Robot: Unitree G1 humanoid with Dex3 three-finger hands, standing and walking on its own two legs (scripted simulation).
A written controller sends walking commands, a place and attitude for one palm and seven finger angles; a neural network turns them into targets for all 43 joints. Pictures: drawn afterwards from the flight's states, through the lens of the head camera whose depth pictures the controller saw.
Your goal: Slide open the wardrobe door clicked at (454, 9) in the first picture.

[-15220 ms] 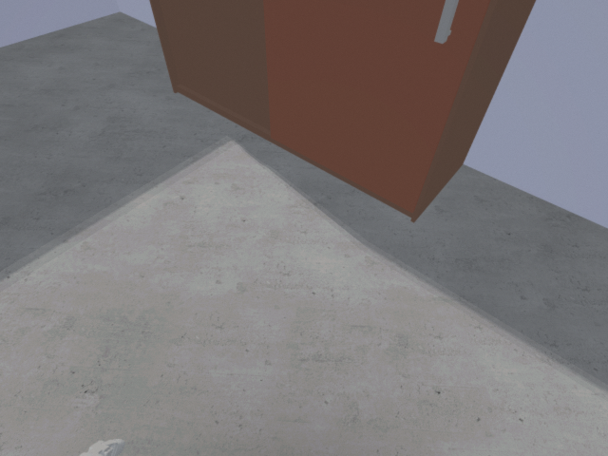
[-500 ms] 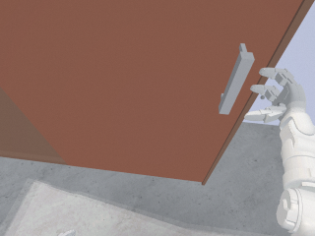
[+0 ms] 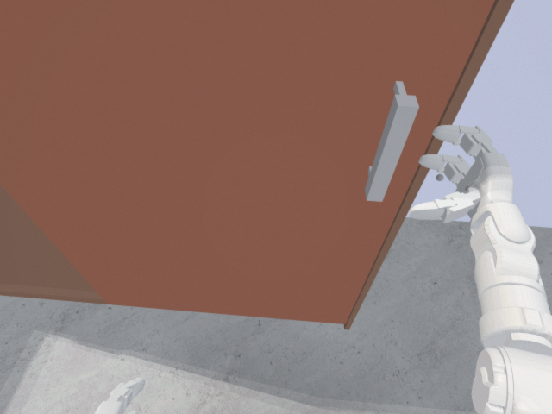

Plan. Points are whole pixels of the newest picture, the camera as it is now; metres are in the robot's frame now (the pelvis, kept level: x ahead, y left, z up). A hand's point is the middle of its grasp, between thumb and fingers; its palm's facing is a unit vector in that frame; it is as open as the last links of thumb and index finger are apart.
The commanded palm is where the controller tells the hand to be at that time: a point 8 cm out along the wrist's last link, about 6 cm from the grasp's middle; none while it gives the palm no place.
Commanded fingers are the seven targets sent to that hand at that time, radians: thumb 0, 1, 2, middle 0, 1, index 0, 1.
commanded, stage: feel for the door with the fingertips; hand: right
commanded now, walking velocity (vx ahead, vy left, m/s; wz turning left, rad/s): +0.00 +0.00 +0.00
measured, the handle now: (385, 144) +0.50 -0.11 +0.14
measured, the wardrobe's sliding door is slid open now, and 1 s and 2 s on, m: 0.00 0.00 0.00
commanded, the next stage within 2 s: slide the fingers in behind the handle in 0.84 s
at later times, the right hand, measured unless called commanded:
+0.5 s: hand (407, 169) +0.45 -0.14 +0.14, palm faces -0.04 +1.00 +0.02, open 13.9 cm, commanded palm +0.42 -0.20 +0.14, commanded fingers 0.00 0.50 -0.30 0.30 1.20 0.30 1.20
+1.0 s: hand (410, 159) +0.46 -0.14 +0.14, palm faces -0.02 +1.00 +0.01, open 13.6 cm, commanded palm +0.44 -0.19 +0.14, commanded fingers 0.00 0.50 -0.30 0.30 1.20 0.30 1.20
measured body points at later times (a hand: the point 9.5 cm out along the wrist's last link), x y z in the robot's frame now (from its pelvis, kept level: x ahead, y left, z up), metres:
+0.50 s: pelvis -0.01 +0.00 +0.00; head +0.03 +0.00 +0.45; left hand +0.06 +0.26 -0.12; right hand +0.44 -0.19 +0.14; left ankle -0.04 +0.11 -0.72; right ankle +0.04 -0.11 -0.72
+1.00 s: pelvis +0.00 +0.01 +0.00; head +0.04 +0.01 +0.44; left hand +0.05 +0.28 -0.12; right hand +0.46 -0.20 +0.14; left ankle -0.04 +0.11 -0.72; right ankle +0.04 -0.11 -0.72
